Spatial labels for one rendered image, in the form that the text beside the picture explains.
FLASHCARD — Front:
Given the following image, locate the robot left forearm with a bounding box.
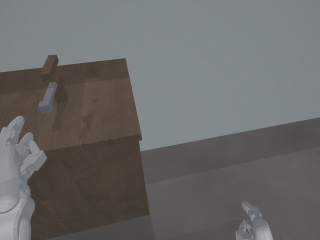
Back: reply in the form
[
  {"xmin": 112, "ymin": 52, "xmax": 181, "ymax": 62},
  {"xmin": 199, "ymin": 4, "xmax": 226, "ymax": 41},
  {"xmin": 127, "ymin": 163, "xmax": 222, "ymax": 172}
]
[{"xmin": 0, "ymin": 179, "xmax": 35, "ymax": 240}]

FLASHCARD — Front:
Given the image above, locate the tap lever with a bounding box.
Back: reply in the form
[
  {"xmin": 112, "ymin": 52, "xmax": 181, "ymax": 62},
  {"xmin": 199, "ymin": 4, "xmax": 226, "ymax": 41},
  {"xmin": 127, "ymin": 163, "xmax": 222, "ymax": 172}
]
[{"xmin": 38, "ymin": 82, "xmax": 58, "ymax": 114}]

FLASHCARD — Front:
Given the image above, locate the counter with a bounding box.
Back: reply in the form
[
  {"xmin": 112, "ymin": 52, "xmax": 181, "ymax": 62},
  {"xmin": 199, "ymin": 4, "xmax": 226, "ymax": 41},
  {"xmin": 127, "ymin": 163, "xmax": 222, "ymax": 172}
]
[{"xmin": 0, "ymin": 54, "xmax": 149, "ymax": 240}]

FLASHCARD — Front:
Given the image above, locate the left robot hand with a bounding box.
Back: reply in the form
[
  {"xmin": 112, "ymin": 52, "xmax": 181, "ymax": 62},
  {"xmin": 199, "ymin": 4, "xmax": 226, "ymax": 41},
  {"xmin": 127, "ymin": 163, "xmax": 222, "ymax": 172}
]
[{"xmin": 0, "ymin": 115, "xmax": 47, "ymax": 184}]

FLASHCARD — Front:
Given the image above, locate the right robot hand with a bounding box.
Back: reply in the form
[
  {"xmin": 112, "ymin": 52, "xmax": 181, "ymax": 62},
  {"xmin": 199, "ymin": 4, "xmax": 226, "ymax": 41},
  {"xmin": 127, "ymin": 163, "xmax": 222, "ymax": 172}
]
[{"xmin": 235, "ymin": 201, "xmax": 273, "ymax": 240}]

